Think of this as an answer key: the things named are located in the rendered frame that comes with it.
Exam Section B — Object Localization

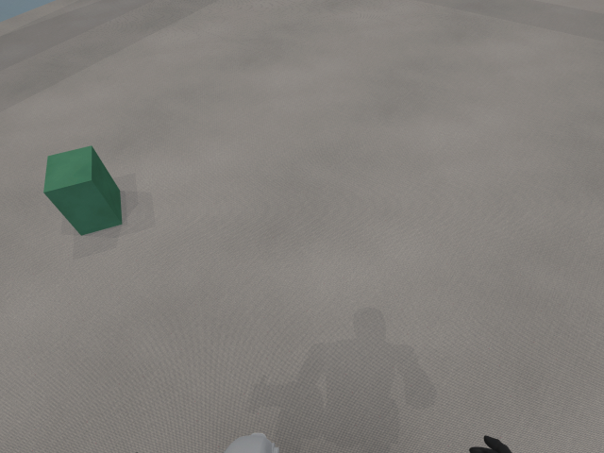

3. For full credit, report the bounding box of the carton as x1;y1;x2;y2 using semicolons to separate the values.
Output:
43;146;122;236

